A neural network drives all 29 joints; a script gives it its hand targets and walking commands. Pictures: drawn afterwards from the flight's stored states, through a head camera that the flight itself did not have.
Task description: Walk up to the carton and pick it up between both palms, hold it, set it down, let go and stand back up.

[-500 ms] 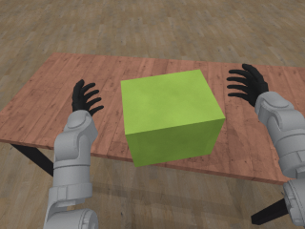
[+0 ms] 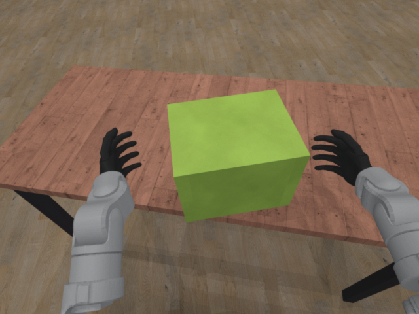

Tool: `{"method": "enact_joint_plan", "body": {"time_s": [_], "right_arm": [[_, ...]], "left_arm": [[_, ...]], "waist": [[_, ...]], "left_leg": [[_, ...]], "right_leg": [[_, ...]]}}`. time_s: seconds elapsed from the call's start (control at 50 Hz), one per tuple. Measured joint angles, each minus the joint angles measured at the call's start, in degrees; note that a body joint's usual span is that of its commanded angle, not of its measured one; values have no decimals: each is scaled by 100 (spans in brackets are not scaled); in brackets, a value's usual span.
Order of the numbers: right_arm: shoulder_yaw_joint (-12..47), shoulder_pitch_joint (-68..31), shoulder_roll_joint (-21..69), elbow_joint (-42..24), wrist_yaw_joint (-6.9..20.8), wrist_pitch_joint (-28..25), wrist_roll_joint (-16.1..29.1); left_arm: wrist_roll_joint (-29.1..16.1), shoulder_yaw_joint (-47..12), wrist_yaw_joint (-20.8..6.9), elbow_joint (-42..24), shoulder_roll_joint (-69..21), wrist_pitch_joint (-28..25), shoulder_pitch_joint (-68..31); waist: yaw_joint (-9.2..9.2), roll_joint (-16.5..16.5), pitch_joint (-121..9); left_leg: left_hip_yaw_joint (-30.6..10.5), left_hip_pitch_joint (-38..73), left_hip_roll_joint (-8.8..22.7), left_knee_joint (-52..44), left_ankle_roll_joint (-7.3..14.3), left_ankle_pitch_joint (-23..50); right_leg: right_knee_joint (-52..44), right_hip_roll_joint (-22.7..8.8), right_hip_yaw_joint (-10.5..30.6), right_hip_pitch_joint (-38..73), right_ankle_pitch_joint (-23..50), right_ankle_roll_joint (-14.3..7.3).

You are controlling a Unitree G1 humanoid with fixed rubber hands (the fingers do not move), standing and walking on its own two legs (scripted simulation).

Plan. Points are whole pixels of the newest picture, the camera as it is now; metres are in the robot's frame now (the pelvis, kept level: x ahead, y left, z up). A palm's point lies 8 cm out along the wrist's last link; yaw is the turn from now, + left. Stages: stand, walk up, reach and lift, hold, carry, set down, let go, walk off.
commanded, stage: set down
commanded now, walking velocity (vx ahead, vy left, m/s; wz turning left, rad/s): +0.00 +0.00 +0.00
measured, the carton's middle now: (230, 156) +0.46 +0.02 +0.03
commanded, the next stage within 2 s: none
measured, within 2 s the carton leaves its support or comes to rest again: neither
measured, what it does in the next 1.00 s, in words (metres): stands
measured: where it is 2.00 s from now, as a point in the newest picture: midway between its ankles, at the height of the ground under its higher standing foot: outside the picture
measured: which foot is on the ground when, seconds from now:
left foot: down 0.00-1.00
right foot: down 0.00-1.00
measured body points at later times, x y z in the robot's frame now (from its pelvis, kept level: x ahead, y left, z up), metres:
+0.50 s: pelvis +0.00 +0.00 +0.00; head +0.05 +0.00 +0.45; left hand +0.30 +0.22 +0.08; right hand +0.35 -0.23 +0.03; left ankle +0.04 +0.18 -0.73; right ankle +0.05 -0.06 -0.73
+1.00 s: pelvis +0.01 +0.01 +0.00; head +0.06 +0.01 +0.45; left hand +0.28 +0.22 +0.04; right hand +0.30 -0.25 +0.00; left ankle +0.04 +0.18 -0.73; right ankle +0.05 -0.06 -0.73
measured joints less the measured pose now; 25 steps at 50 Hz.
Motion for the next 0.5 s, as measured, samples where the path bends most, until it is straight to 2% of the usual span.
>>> {"method": "enact_joint_plan", "body": {"time_s": [0.24,0.5], "right_arm": [[-90,907,-107,-629,52,-424,0],[-199,1941,-108,-709,313,-873,1]], "left_arm": [[-1,-260,-157,-945,-1,-91,1066],[2,-603,-141,-897,-1,-774,1754]], "waist": [[0,70,-21],[-1,-34,-96]], "left_leg": [[-1,17,0,0,0,0],[-2,64,-1,0,0,-1]], "right_leg": [[-24,0,0,29,15,0],[-79,0,0,105,32,0]]}}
